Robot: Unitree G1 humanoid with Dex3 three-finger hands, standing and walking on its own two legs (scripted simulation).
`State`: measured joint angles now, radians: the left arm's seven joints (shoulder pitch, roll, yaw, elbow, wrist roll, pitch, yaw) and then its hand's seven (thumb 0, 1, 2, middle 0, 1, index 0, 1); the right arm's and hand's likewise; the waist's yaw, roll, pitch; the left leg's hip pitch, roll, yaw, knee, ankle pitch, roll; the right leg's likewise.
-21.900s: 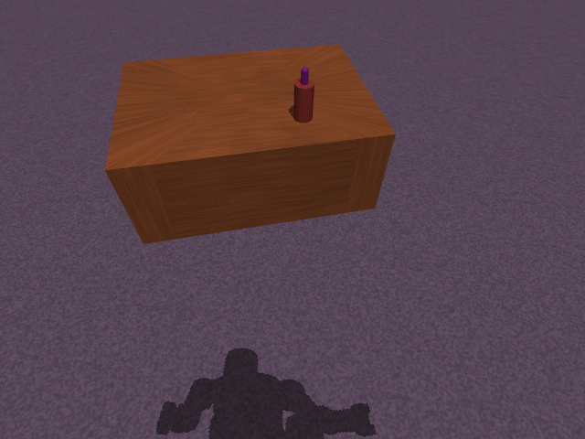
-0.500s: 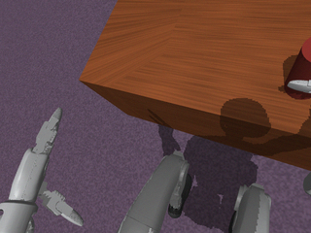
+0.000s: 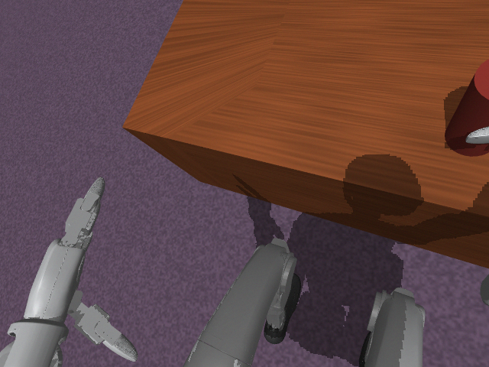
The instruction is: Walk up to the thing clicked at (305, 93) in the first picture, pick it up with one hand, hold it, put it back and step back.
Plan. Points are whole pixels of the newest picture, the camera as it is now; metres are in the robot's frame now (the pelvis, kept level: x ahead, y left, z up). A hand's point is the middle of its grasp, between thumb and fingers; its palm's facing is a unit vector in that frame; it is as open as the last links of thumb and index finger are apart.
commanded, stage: withdraw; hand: right
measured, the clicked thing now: out of the picture +0.55 -0.16 -0.03
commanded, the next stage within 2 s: rise in 0.12 s
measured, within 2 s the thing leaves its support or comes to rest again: neither
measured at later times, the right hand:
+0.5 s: hand out of the picture +0.53 -0.30 +0.10, palm faces +0.28 +0.93 -0.23, open 17.4 cm
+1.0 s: hand out of the picture +0.38 -0.26 +0.11, palm faces +0.19 +0.94 -0.28, open 16.8 cm
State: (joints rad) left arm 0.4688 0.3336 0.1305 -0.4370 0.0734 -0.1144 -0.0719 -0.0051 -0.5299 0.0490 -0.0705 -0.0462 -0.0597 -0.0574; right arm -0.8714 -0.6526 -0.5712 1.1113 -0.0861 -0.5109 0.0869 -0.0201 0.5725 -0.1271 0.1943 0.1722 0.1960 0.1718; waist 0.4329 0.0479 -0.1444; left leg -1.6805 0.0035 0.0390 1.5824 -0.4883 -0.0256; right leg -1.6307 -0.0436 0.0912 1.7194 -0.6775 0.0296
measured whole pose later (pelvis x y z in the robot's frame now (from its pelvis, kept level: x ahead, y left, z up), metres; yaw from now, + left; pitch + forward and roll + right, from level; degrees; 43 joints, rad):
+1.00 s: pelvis +0.06 -0.01 +0.17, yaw -3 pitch +14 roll +2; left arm 0.41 0.26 -0.05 0.07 -0.04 0.13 0.02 0.01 0.74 0.81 -0.19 -0.27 -0.19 -0.28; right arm -0.19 -0.35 -0.19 0.63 0.01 0.05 -0.05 -0.02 0.42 -0.13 0.07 0.07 0.07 0.07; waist 0.08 0.02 -0.11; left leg -0.77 0.02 0.02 0.90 -0.37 -0.03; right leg -0.71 -0.04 0.03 0.98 -0.51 0.01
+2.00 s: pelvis +0.04 +0.00 +0.17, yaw -4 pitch +5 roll +1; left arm 0.28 0.21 -0.03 0.50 -0.02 -0.13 0.15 0.02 0.90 0.90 -0.21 -0.30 -0.20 -0.31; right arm 0.45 -0.21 0.01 0.01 0.01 0.22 -0.15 -0.02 0.58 -0.03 0.06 0.04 0.05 0.04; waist 0.01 -0.02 -0.08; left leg -0.63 0.03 0.03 0.89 -0.36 -0.02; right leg -0.58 -0.03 0.05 0.96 -0.48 0.02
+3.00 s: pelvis +0.06 +0.00 +0.18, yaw -4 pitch +6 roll +2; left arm 0.27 0.21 -0.02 0.53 0.00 -0.16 0.16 0.02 0.90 0.90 -0.21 -0.30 -0.20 -0.31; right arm 0.44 -0.20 0.01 0.00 0.01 0.29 -0.14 -0.01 0.54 -0.06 0.06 0.05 0.06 0.05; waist 0.01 -0.02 -0.09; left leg -0.61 0.03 0.03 0.88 -0.38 -0.03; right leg -0.55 -0.03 0.04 0.95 -0.50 0.02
